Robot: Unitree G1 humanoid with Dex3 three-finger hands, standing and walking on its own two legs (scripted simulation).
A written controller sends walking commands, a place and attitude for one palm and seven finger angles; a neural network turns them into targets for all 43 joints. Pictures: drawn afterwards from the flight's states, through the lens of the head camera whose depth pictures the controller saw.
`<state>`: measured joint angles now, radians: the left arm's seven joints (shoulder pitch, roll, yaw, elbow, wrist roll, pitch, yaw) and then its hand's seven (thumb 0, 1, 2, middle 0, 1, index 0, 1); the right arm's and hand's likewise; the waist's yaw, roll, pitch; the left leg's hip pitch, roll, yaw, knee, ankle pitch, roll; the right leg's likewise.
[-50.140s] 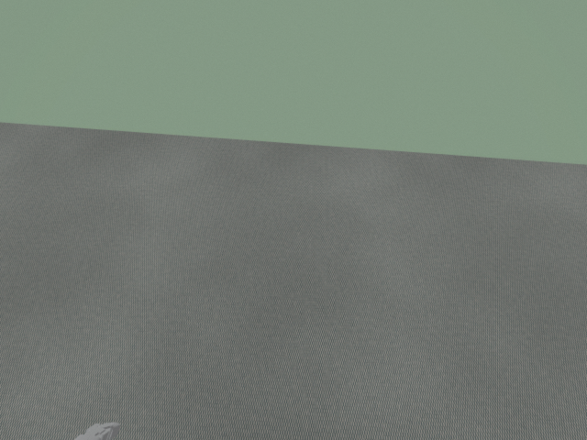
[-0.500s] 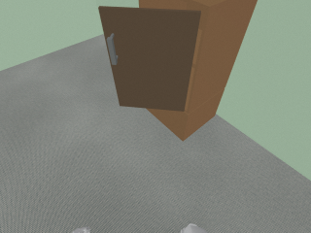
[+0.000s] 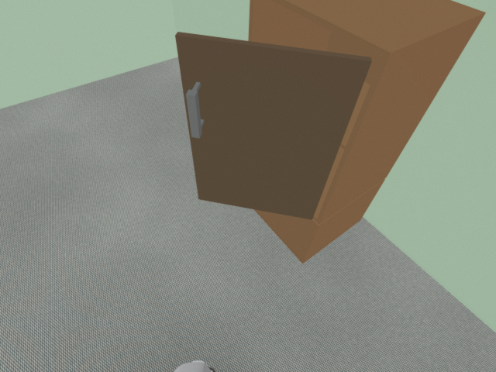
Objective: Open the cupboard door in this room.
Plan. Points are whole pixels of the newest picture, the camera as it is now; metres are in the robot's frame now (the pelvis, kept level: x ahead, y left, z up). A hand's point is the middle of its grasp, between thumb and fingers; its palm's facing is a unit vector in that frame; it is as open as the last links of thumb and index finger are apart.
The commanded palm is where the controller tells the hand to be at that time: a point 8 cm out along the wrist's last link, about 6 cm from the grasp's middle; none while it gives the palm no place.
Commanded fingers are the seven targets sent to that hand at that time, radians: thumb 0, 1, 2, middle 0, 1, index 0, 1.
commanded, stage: take the last steps up to it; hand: left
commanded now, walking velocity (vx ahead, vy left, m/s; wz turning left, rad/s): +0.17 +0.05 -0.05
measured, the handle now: (197, 110) +0.69 +0.20 +0.01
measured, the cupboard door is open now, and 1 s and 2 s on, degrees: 43 43 43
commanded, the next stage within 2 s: come to a stop and stand still in 0.06 s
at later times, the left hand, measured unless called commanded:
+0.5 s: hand (147, 347) +0.18 +0.21 -0.17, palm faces -0.04 -0.97 -0.24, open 7.3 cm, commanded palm none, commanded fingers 0.00 0.90 0.90 -0.20 -0.30 -0.20 -0.30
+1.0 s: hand out of the picture +0.11 +0.27 -0.17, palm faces -0.06 -0.96 -0.27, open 7.4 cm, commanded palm none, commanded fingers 0.00 0.90 0.90 -0.20 -0.30 -0.20 -0.30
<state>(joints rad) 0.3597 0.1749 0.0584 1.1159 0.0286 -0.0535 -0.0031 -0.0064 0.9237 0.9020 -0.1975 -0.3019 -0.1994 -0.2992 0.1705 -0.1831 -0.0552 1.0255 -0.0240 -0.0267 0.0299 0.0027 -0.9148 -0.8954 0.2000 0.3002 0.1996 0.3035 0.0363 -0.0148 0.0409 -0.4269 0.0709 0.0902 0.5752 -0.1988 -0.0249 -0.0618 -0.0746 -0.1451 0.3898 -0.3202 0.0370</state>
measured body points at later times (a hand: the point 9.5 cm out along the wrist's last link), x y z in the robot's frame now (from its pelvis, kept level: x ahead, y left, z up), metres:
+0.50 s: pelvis +0.10 +0.02 -0.01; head +0.13 +0.01 +0.44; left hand +0.18 +0.26 -0.16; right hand +0.10 -0.21 -0.17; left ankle +0.10 +0.12 -0.74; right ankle +0.10 -0.09 -0.74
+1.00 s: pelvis +0.08 +0.07 -0.01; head +0.09 +0.05 +0.44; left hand +0.12 +0.32 -0.15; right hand +0.13 -0.17 -0.16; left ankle +0.07 +0.14 -0.74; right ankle +0.10 -0.09 -0.74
